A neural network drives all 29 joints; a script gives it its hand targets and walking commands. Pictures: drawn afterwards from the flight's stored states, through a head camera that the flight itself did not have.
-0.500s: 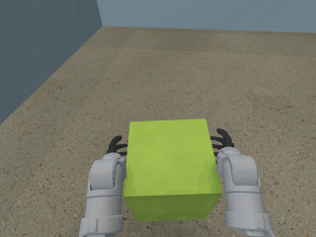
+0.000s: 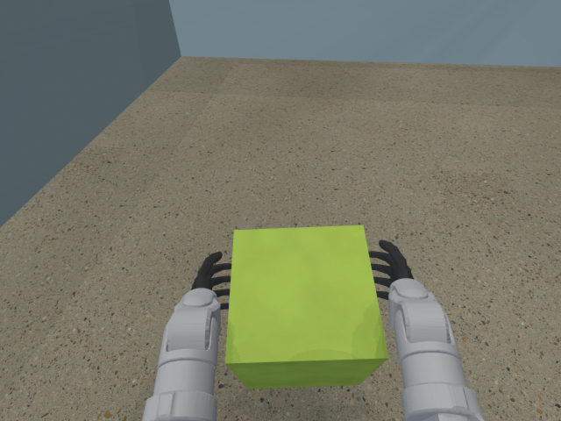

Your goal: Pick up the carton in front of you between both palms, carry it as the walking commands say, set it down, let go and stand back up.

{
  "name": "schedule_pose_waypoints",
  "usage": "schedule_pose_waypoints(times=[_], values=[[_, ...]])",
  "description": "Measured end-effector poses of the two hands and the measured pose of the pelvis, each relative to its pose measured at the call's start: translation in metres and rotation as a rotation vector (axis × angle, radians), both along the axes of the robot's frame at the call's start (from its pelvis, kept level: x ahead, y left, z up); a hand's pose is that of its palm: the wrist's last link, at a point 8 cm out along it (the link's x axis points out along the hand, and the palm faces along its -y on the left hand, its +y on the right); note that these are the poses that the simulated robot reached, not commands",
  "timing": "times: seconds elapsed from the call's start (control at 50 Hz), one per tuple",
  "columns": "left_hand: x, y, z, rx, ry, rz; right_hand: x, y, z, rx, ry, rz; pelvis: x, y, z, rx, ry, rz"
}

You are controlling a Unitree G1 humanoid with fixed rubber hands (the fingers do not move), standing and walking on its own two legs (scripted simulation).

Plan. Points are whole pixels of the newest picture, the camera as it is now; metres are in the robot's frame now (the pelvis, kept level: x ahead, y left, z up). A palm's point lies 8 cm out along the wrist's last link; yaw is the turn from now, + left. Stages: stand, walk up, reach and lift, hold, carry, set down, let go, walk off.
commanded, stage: carry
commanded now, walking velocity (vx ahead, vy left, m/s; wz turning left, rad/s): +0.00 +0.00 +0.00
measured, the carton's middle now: (301, 313) +0.32 +0.00 -0.06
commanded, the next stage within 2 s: hold in 0.90 s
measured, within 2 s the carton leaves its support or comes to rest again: neither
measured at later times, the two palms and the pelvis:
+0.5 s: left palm (201, 315) +0.26 +0.14 +0.04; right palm (409, 304) +0.27 -0.15 +0.05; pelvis -0.03 +0.00 +0.00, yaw +0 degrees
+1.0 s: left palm (203, 324) +0.25 +0.14 +0.04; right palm (419, 315) +0.25 -0.16 +0.05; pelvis -0.04 -0.01 +0.01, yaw -2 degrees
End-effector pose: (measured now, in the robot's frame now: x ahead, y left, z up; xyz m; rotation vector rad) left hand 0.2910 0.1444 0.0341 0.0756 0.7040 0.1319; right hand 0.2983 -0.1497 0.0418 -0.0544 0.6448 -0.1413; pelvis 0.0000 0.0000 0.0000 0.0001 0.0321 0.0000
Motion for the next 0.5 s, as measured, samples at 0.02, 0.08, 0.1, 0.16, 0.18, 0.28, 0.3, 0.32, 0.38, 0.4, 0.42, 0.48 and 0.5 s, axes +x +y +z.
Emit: schedule_pose_waypoints(times=[0.02,0.08,0.1,0.16,0.18,0.28,0.3,0.32,0.38,0.4,0.42,0.48,0.5], values=[[0.0,0.0,0.001,0.0,-0.007,0.001,-0.001,0.0,0.001,0.001,-0.007,-0.001,-0.002,0.0,0.0,0.0,0.0,0.0],[-0.003,0.0,0.005,-0.003,-0.026,0.007,-0.003,0.0,0.005,0.005,-0.026,-0.003,-0.008,0.0,0.001,0.0,0.001,0.001],[-0.004,0.0,0.007,-0.005,-0.032,0.009,-0.004,0.0,0.007,0.006,-0.032,-0.005,-0.009,0.0,0.001,0.0,0.001,0.001],[-0.009,0.0,0.011,-0.01,-0.042,0.012,-0.008,0.0,0.011,0.009,-0.042,-0.006,-0.013,-0.001,0.002,0.0,0.003,0.001],[-0.01,0.0,0.011,-0.011,-0.041,0.012,-0.01,0.0,0.012,0.01,-0.041,-0.006,-0.014,-0.001,0.002,0.0,0.003,0.001],[-0.02,0.0,0.01,-0.011,-0.019,0.008,-0.019,-0.001,0.01,0.007,-0.019,-0.003,-0.019,-0.001,0.002,0.0,0.002,0.001],[-0.021,-0.001,0.009,-0.01,-0.016,0.008,-0.021,-0.001,0.009,0.006,-0.015,-0.003,-0.02,-0.002,0.002,0.0,0.001,0.001],[-0.023,-0.001,0.008,-0.009,-0.013,0.007,-0.022,-0.001,0.009,0.005,-0.012,-0.003,-0.021,-0.002,0.002,0.0,0.001,0.001],[-0.027,-0.002,0.007,-0.007,-0.009,0.007,-0.026,-0.002,0.008,0.003,-0.008,-0.005,-0.024,-0.002,0.002,-0.001,0.001,0.001],[-0.028,-0.002,0.007,-0.007,-0.009,0.007,-0.027,-0.002,0.008,0.003,-0.008,-0.006,-0.025,-0.002,0.002,-0.001,0.001,0.001],[-0.028,-0.002,0.007,-0.006,-0.009,0.007,-0.028,-0.002,0.007,0.003,-0.009,-0.006,-0.026,-0.002,0.002,-0.001,0.001,0.001],[-0.03,-0.003,0.007,-0.006,-0.011,0.007,-0.03,-0.002,0.008,0.003,-0.011,-0.007,-0.028,-0.003,0.002,-0.001,0.001,0.001],[-0.031,-0.003,0.007,-0.006,-0.012,0.007,-0.031,-0.003,0.008,0.003,-0.012,-0.008,-0.029,-0.003,0.002,-0.001,0.002,0.0]])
